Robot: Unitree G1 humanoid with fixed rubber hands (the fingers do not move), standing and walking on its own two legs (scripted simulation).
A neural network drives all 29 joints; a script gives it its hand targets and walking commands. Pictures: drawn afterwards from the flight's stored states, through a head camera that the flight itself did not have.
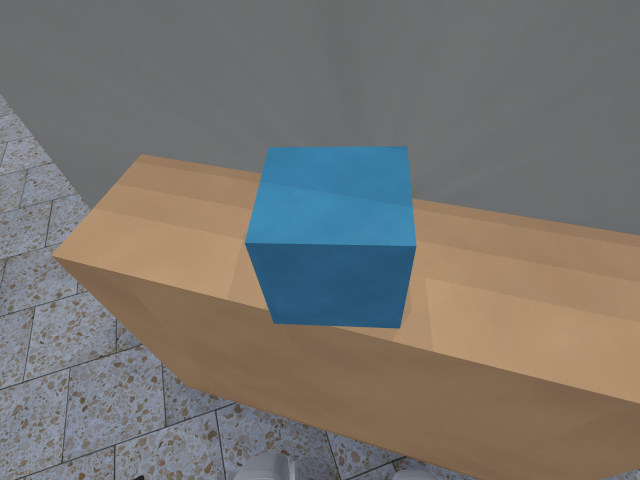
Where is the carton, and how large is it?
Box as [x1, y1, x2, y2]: [245, 146, 415, 328]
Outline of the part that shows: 406,146 268,148 245,239 245,245 274,323 399,328 415,250 415,235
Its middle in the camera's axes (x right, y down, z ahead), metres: +0.02 +0.00 +0.54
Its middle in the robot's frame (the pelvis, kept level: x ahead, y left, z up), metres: +0.41 -0.02 +0.05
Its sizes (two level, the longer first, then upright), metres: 0.183 0.163 0.193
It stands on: a pedestal, 0.71 m high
